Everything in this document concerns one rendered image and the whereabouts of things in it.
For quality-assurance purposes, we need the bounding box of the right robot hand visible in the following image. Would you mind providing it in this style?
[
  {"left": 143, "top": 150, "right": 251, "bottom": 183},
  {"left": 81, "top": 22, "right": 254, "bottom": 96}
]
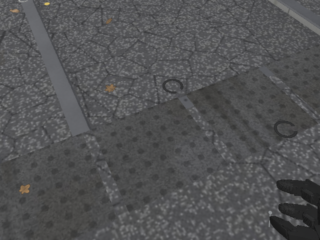
[{"left": 269, "top": 179, "right": 320, "bottom": 240}]

